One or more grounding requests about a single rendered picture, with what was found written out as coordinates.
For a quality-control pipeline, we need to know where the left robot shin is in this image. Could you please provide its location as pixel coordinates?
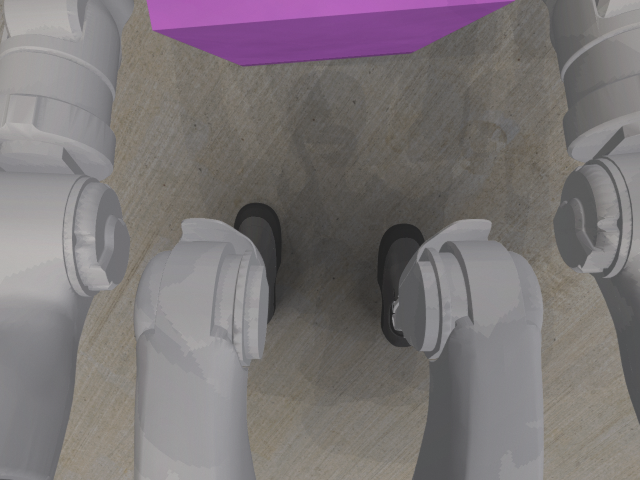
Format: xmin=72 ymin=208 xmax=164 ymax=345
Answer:
xmin=133 ymin=218 xmax=266 ymax=342

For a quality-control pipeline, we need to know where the left robot upper arm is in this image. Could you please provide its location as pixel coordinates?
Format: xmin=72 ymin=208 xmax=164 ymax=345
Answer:
xmin=0 ymin=171 xmax=130 ymax=480

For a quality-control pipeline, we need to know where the robot left forearm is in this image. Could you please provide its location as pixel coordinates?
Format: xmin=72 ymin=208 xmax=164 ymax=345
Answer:
xmin=0 ymin=0 xmax=134 ymax=181

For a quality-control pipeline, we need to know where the robot right forearm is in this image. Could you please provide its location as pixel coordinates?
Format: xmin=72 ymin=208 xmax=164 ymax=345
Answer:
xmin=542 ymin=0 xmax=640 ymax=163

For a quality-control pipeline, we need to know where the carton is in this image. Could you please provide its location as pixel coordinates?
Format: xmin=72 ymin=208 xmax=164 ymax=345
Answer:
xmin=146 ymin=0 xmax=515 ymax=67

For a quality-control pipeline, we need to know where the robot left thigh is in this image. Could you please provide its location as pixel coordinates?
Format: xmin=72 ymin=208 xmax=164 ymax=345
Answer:
xmin=134 ymin=241 xmax=269 ymax=480

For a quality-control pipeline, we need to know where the right robot upper arm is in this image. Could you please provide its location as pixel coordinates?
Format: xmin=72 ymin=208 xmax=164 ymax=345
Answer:
xmin=553 ymin=152 xmax=640 ymax=424

